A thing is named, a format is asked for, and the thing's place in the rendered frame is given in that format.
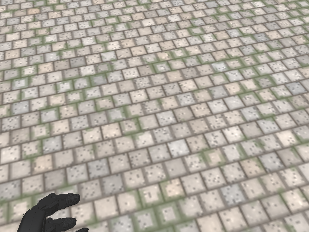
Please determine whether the left robot hand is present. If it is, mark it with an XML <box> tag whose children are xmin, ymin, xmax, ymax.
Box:
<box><xmin>17</xmin><ymin>192</ymin><xmax>89</xmax><ymax>232</ymax></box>

